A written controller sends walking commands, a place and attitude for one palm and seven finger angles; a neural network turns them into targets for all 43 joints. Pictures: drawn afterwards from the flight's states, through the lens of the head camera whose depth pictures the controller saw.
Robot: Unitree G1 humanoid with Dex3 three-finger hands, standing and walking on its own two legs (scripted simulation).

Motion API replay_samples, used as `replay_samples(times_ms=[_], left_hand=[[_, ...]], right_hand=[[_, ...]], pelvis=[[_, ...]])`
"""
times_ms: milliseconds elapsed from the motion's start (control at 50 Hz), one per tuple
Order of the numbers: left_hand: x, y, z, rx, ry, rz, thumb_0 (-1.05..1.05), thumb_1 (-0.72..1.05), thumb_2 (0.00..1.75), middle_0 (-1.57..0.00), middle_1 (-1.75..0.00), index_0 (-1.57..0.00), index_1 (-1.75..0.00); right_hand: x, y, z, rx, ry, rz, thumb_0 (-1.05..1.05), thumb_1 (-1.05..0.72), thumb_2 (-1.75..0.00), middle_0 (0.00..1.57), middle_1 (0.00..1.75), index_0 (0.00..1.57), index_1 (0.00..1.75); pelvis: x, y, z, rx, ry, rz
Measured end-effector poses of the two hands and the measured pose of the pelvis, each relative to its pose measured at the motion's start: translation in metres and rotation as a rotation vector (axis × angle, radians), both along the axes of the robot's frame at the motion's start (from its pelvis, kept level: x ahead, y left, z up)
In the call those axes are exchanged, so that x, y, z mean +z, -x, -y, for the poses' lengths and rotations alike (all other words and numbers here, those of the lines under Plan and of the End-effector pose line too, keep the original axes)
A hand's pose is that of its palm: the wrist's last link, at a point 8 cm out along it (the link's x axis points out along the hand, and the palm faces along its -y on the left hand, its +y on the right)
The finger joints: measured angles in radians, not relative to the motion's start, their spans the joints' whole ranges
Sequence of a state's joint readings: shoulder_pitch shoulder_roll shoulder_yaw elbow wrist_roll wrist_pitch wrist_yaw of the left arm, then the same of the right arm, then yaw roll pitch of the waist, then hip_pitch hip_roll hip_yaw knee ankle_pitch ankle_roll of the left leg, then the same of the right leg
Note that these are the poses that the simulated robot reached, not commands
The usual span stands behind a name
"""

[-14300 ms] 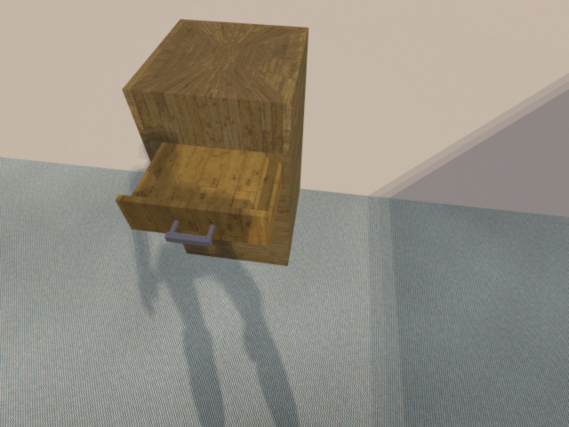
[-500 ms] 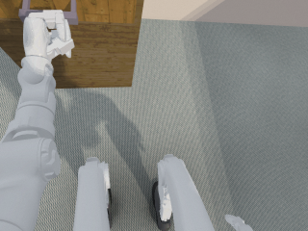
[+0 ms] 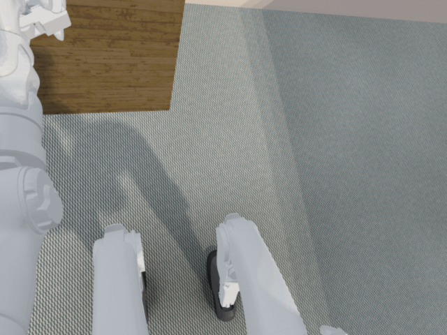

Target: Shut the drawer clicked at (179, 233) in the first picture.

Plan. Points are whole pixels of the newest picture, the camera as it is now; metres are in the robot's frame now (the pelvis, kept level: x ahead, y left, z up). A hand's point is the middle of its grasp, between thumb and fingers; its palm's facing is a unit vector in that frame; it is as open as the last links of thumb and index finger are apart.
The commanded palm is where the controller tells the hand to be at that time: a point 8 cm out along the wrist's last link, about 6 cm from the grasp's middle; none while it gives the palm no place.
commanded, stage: push the drawer shut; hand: left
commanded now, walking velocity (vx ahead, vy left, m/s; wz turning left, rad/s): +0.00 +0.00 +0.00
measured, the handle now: out of the picture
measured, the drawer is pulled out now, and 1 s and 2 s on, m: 0.00 0.00 0.00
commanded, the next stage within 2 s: pull the fist back off the drawer in 0.14 s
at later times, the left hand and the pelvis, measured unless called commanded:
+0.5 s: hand (50, 2) +0.59 +0.20 +0.04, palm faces +0.06 -1.00 -0.07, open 3.0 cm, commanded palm +0.61 +0.18 +0.05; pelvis -0.01 +0.01 +0.00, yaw +0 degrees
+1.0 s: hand (71, 11) +0.58 +0.18 +0.04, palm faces +0.06 -1.00 -0.04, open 3.1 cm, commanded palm +0.56 +0.19 +0.05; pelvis +0.02 +0.00 +0.02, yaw +0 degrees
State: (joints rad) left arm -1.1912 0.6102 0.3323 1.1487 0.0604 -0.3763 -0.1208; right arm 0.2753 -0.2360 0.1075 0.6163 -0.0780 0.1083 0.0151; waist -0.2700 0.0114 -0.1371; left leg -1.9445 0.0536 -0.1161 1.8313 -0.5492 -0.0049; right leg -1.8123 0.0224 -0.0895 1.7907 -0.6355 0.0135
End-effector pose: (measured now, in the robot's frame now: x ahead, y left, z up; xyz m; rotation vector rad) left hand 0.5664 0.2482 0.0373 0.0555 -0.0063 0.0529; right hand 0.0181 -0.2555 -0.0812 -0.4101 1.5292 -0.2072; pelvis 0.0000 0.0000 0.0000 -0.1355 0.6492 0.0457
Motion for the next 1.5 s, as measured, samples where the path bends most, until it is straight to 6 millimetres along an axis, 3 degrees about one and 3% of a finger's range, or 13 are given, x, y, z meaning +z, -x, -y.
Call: replay_samples(times_ms=[540, 700, 840, 1080, 1180, 1340, 1500], left_hand=[[0.005, -0.003, -0.008, 0.003, -0.011, -0.013, -0.09, 0.5, 0.93, -1.4, -1.6, -1.4, -1.6], [0.005, 0.001, -0.001, -0.001, -0.005, -0.014, -0.07, 0.59, 0.92, -1.4, -1.6, -1.4, -1.6], [0.006, 0.007, 0.01, 0.004, 0.016, -0.017, -0.04, 0.74, 0.91, -1.4, -1.6, -1.4, -1.6], [0.008, 0.01, 0.018, 0.012, 0.009, -0.006, 0.0, 0.85, 0.9, -1.4, -1.6, -1.4, -1.6], [0.035, 0.035, 0.012, 0.006, -0.027, 0.043, 0.01, 0.87, 0.9, -1.4, -1.6, -1.39, -1.6], [0.098, 0.112, -0.003, 0.033, -0.009, -0.065, 0.02, 0.89, 0.9, -1.4, -1.6, -1.39, -1.6], [0.165, 0.151, -0.008, 0.023, 0.019, -0.007, 0.01, 0.9, 0.9, -1.4, -1.6, -1.4, -1.6]], right_hand=[[0.009, 0.011, -0.007, 0.017, 0.015, 0.015, 0.0, -0.91, -0.89, 0.21, 0.3, 0.2, 0.3], [0.009, 0.008, -0.008, 0.002, -0.014, -0.001, 0.0, -0.91, -0.89, 0.21, 0.3, 0.2, 0.3], [0.009, -0.007, -0.009, -0.016, -0.049, 0.022, 0.0, -0.91, -0.89, 0.21, 0.3, 0.2, 0.3], [0.003, -0.048, -0.004, -0.014, -0.091, 0.061, 0.0, -0.91, -0.89, 0.21, 0.3, 0.2, 0.3], [0.012, -0.071, -0.006, -0.055, -0.13, 0.109, 0.01, -0.91, -0.89, 0.21, 0.3, 0.2, 0.3], [0.069, -0.144, -0.018, 0.028, -0.195, 0.288, 0.01, -0.91, -0.89, 0.21, 0.3, 0.2, 0.3], [0.146, -0.216, -0.016, 0.124, -0.16, 0.534, 0.01, -0.91, -0.89, 0.21, 0.3, 0.2, 0.3]], pelvis=[[0.001, 0.008, -0.005, 0.004, 0.014, 0.002], [0.006, 0.003, -0.004, 0.002, 0.012, 0.002], [0.015, -0.006, -0.003, -0.009, 0.0, 0.003], [0.024, -0.025, 0.0, -0.021, -0.026, -0.006], [0.043, -0.033, 0.001, -0.024, -0.042, 0.011], [0.111, -0.049, 0.004, 0.009, -0.071, 0.101], [0.158, -0.067, 0.002, 0.05, -0.081, 0.221]])
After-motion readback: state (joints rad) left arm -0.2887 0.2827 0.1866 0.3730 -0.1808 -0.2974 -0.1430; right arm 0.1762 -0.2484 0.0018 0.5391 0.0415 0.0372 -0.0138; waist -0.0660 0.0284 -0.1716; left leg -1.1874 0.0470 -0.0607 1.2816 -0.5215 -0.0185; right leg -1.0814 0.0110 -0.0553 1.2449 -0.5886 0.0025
